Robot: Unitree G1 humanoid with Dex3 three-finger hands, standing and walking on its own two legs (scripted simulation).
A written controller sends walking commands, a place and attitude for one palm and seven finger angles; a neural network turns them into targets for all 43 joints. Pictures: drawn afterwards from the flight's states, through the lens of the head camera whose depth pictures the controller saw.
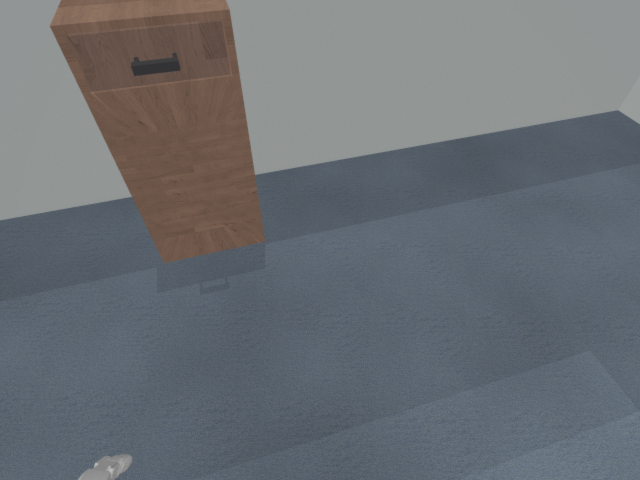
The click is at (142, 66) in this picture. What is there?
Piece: drawer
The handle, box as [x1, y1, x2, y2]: [131, 53, 180, 75]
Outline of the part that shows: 176,54 172,53 172,58 139,61 137,57 134,57 134,61 131,62 134,75 180,70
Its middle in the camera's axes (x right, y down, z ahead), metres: -0.42 -0.45 +0.99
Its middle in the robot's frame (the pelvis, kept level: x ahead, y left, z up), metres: +1.03 +0.47 +0.03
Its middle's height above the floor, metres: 0.80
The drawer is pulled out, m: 0.00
